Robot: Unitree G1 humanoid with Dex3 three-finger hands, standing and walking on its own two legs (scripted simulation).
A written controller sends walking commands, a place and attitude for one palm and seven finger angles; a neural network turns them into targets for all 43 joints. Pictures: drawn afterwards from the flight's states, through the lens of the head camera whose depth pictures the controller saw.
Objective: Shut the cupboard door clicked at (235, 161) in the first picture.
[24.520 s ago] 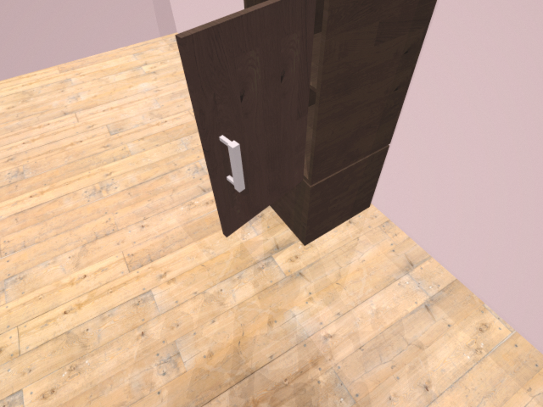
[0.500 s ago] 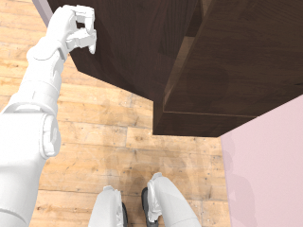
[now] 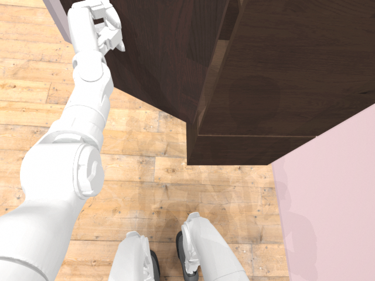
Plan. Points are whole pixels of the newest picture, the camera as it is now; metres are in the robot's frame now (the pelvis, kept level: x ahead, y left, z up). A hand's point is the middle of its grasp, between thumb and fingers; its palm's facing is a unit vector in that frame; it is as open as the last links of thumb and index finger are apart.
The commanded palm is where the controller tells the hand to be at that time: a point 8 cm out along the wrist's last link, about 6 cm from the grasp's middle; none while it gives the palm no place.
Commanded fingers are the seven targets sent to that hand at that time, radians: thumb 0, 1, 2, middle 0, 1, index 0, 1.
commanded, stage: pull the fist back off the door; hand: left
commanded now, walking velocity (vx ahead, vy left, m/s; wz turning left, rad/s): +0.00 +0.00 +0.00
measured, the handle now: (62, 4) +0.66 +0.13 +0.08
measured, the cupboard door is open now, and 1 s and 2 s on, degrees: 62 62 62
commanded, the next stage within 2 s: draw the hand back to the body in 0.60 s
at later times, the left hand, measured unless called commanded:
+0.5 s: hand (118, 71) +0.50 +0.04 +0.07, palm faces +0.00 -1.00 +0.00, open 3.1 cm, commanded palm +0.48 +0.09 +0.08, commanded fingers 0.00 0.90 0.90 -1.30 -1.50 -1.30 -1.50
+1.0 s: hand (73, 84) +0.45 +0.10 +0.13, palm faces +0.04 -1.00 -0.09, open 3.1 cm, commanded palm +0.40 +0.14 +0.14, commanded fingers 0.00 0.90 0.90 -1.30 -1.50 -1.30 -1.50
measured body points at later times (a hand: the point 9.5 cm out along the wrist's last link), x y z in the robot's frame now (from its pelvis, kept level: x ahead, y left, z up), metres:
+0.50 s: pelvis +0.01 +0.00 +0.03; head +0.15 +0.00 +0.46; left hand +0.50 +0.09 +0.08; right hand +0.03 -0.28 -0.08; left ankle +0.01 +0.09 -0.60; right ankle +0.05 -0.07 -0.60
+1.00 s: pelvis +0.02 -0.01 +0.07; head +0.11 -0.03 +0.51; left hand +0.44 +0.15 +0.14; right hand +0.07 -0.25 -0.07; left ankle +0.01 +0.09 -0.60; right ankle +0.05 -0.07 -0.60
